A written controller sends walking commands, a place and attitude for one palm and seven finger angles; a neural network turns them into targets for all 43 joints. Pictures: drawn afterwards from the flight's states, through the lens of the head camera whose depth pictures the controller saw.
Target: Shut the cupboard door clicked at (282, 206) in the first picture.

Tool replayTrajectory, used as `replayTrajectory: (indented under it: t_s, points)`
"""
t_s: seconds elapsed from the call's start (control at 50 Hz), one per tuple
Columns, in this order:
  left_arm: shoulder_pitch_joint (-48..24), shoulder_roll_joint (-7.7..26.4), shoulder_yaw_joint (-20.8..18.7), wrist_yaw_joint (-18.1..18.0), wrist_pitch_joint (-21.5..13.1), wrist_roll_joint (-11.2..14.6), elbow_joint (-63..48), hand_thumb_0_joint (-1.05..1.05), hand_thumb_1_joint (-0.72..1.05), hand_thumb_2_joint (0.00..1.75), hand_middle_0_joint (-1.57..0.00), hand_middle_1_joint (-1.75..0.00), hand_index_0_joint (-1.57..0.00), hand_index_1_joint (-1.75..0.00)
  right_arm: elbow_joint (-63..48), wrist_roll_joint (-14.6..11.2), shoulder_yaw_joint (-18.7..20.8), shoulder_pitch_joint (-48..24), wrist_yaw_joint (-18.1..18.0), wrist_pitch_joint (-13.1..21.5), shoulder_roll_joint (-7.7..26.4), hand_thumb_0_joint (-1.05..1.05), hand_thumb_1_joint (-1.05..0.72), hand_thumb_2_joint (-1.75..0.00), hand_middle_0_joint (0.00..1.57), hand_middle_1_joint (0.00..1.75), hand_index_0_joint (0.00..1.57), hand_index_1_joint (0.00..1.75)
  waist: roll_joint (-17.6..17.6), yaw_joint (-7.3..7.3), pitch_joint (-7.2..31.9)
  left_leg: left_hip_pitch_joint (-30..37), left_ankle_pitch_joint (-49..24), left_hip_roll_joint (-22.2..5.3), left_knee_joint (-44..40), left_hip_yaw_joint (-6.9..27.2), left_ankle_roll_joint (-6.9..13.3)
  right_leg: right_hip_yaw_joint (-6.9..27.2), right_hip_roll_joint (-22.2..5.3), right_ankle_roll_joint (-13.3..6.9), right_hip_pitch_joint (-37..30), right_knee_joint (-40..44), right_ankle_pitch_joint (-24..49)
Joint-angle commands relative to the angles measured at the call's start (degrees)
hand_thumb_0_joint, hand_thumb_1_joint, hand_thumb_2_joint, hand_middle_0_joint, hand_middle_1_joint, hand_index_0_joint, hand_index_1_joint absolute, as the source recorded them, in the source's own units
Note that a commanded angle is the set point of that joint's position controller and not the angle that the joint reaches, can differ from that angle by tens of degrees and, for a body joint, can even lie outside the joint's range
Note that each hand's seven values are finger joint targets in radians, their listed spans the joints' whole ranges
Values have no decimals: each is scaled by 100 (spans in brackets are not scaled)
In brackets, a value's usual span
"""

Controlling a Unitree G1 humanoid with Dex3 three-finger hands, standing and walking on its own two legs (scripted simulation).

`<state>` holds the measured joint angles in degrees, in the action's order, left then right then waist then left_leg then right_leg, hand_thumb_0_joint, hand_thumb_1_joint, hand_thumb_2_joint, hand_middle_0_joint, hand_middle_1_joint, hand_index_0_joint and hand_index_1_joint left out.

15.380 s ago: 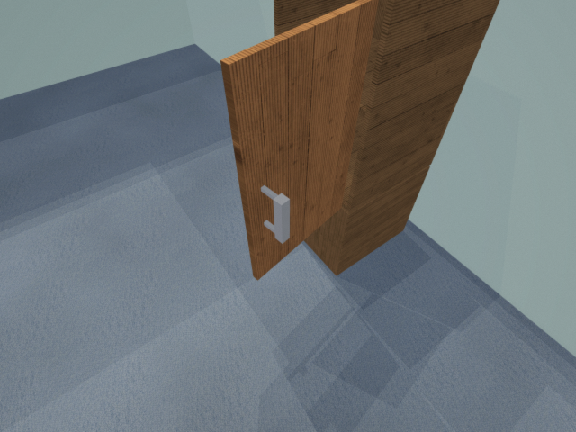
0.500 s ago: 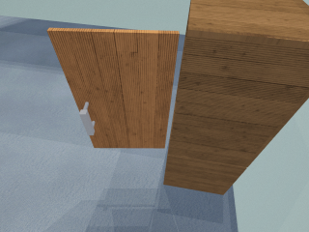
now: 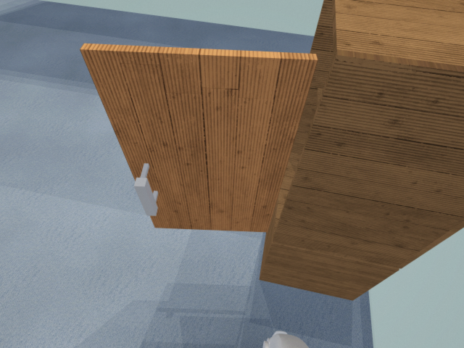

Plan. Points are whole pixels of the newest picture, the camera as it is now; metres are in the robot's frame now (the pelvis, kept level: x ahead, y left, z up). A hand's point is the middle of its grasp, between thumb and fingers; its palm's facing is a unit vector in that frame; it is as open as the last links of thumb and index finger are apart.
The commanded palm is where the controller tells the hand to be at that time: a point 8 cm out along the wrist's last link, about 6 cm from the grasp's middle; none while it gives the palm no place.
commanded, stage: come to a stop and stand still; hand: left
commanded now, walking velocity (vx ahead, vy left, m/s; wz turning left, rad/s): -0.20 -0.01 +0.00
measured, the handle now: (148, 190) +0.45 +0.22 -0.09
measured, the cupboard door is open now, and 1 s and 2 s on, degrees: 100 100 100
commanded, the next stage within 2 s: look again from close up in 0.94 s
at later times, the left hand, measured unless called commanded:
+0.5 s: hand out of the picture +0.02 +0.23 -0.18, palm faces -0.01 -0.96 -0.27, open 7.4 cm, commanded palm none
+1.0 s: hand out of the picture -0.01 +0.21 -0.17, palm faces +0.02 -0.97 -0.23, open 7.4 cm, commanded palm none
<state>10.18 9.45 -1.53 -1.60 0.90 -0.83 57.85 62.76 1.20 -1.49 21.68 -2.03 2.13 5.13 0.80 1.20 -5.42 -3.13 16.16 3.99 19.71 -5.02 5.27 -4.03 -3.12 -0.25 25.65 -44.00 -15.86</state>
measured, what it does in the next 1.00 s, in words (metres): steps on the spot: right foot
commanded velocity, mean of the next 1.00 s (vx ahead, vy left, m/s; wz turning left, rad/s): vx -0.03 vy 0.01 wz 0.00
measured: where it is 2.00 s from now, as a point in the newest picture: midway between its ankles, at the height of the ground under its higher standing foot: outside the picture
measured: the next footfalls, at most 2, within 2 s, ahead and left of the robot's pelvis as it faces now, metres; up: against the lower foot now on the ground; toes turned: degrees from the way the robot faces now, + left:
right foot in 0.08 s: +0.11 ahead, -0.10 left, +0.00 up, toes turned +8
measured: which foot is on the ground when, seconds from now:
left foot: down 0.00-1.00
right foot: up 0.00-0.06, down 0.08-1.00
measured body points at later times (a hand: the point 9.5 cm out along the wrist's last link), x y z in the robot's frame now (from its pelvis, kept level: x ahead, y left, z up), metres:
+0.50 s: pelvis -0.02 +0.03 -0.02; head -0.03 +0.02 +0.43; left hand +0.02 +0.28 -0.16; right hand +0.06 -0.21 -0.16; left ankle +0.00 +0.12 -0.74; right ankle +0.07 -0.12 -0.74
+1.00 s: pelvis -0.02 +0.03 -0.01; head -0.02 +0.01 +0.44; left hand -0.01 +0.26 -0.16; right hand -0.01 -0.22 -0.17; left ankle +0.00 +0.12 -0.74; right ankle +0.07 -0.11 -0.74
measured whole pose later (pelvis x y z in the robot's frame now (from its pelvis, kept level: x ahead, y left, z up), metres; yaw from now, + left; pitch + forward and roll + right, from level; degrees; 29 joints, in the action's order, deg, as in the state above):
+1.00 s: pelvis -0.02 +0.03 -0.01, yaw +0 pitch -2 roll +2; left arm 18.7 9.3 -0.1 -1.0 0.4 -1.1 58.8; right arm 59.2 1.0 1.8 18.4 -0.3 -0.6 13.1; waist -0.8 0.7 -1.5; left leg -12.3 14.8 3.1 29.0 -4.1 2.8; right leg 9.3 0.7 0.3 19.9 -30.7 -9.8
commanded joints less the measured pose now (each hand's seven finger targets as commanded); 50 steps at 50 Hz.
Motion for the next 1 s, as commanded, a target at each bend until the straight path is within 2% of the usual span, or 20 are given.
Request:
replayTrajectory:
  t_s: [0.0,0.02,0.06,0.08,0.1,0.14,0.2,0.24,0.26,0.28,0.3,0.32,0.34,0.38,0.4,0.54,0.64,0.72,0.84,0.98]
  points:
    - [600,451,-68,-77,-127,-26,-214,0,90,90,-20,-30,-20,-30,-151,-64,311,242,-105,-2,938,0,-90,-90,20,30,20,30,-386,-298,227,-29,-5287,-1541,606,759,-7,59,99,-24,-1003,1420,886]
    - [828,563,-93,-96,-155,-35,-168,0,90,90,-20,-30,-20,-30,-178,-91,336,203,-93,-18,894,0,-90,-90,20,30,20,30,-234,-390,321,-298,-4677,-1340,949,693,-184,235,-34,-77,-1486,1720,2040]
    - [1074,942,-174,-116,-180,-37,-132,0,90,90,-20,-30,-20,-30,-256,-115,458,458,-55,-95,806,0,-90,-90,20,30,20,30,370,-271,669,-1332,-1564,-453,1956,385,-468,1364,-1261,-843,-2267,1188,5529]
    - [1116,1057,-211,-120,-197,-20,-125,0,90,90,-20,-30,-20,-30,-260,-136,470,516,-37,-176,589,0,-90,-90,20,30,20,30,877,-246,1004,-1665,1038,-168,2739,263,-582,1753,-1887,-1401,-2542,1461,6213]
    - [1097,1044,-242,-155,-211,-32,-169,0,90,90,-20,-30,-20,-30,-340,-140,463,273,-58,-230,542,0,-90,-90,20,30,20,30,1187,-347,1220,-1759,2179,-239,3425,433,-555,2049,-2190,-1761,-2440,1687,6274]
    - [617,927,-246,-188,-163,-81,-372,0,90,90,-20,-30,-20,-30,-439,-133,452,-95,-34,-258,496,0,-90,-90,20,30,20,30,849,-261,1031,-1888,2077,-430,3752,778,-538,1866,-1914,-1706,-1893,1820,5101]
    - [172,952,-278,-147,-78,-102,-556,0,90,90,-20,-30,-20,-30,-382,-107,436,73,26,-302,346,0,-90,-90,20,30,20,30,544,-21,1033,-1234,1179,-397,2497,366,-631,1370,-1424,-1228,-1100,1942,3145]
    - [37,950,-298,-91,-27,-74,-593,0,90,90,-20,-30,-20,-30,-300,-76,412,342,46,-294,323,0,-90,-90,20,30,20,30,813,118,800,-499,145,-318,1253,103,-634,1278,-1077,-810,-355,1934,1397]
    - [-23,852,-282,-64,21,-45,-629,0,90,90,-20,-30,-20,-30,-286,-65,416,430,54,-265,430,0,-90,-90,20,30,20,30,517,155,616,-267,-125,-414,644,189,-601,1056,-779,-554,-62,1705,532]
    - [487,892,-189,-278,-92,21,-492,0,90,90,-20,-30,-20,-30,-798,-92,562,-203,67,-185,1211,0,-90,-90,20,30,20,30,-1131,32,1853,-558,-465,-1007,580,41,-614,883,-657,-398,-1671,981,1774]
    - [684,895,-147,-273,-58,56,-533,0,90,90,-20,-30,-20,-30,-1194,-82,515,-829,40,-159,1247,0,-90,-90,20,30,20,30,-1614,-203,1550,-928,-1217,-1176,881,490,-522,546,-546,-313,-1581,800,1787]
    - [532,847,-79,-231,48,-1,-558,0,90,90,-20,-30,-20,-30,-1429,-20,465,-948,53,-131,1001,0,-90,-90,20,30,20,30,-1793,-197,1103,-1320,-1518,-1273,565,885,-403,520,-281,-296,-1301,634,779]
    - [417,738,-52,-156,119,-49,-572,0,90,90,-20,-30,-20,-30,-1498,-6,449,-1088,51,-170,1183,0,-90,-90,20,30,20,30,-1686,-233,493,-1772,-854,-1444,143,1064,-280,256,7,-176,-1039,697,-430]
    - [500,649,-15,-60,169,-88,-555,0,90,90,-20,-30,-20,-30,-1658,-4,479,-1245,96,-220,1348,0,-90,-90,20,30,20,30,-797,-282,-342,-2744,1211,-1447,-411,1256,-99,246,164,-119,-1005,474,-346]
    - [641,627,0,-26,150,-102,-535,0,90,90,-20,-30,-20,-30,-1701,17,474,-1252,115,-226,1356,0,-90,-90,20,30,20,30,-482,-330,-420,-2796,1362,-1377,-434,1181,-73,273,172,-139,-1024,540,-163]
    - [1155,784,-4,10,22,-118,-552,0,90,90,-20,-30,-20,-30,-1649,-3,487,-1153,195,-279,1449,0,-90,-90,20,30,20,30,-23,-287,-119,-2285,2016,-972,-153,978,-123,854,205,-159,-835,1238,-515]
    - [846,1044,-76,-5,-75,-83,-674,0,90,90,-20,-30,-20,-30,-1382,3,501,-477,191,-320,1362,0,-90,-90,20,30,20,30,669,118,-1,-1107,1331,-475,724,708,-227,1854,-84,-336,478,2389,-1998]
    - [839,999,-119,1,-101,-63,-618,0,90,90,-20,-30,-20,-30,-1208,10,509,-397,166,-216,1421,0,-90,-90,20,30,20,30,243,98,199,-1124,1420,-663,254,986,-184,1647,129,-291,200,2083,-1472]
    - [1223,742,-76,19,-137,-69,-287,0,90,90,-20,-30,-20,-30,-1018,-14,456,-781,146,-109,1441,0,-90,-90,20,30,20,30,-155,-253,110,-1951,1645,-953,-382,1294,-112,1379,313,-234,-880,1533,-316]
    - [863,866,-31,-10,-202,-36,-183,0,90,90,-20,-30,-20,-30,-668,-18,413,-351,130,-67,1412,0,-90,-90,20,30,20,30,61,-56,27,-1405,1166,-814,-205,1141,-217,1779,131,-320,-525,2060,-682]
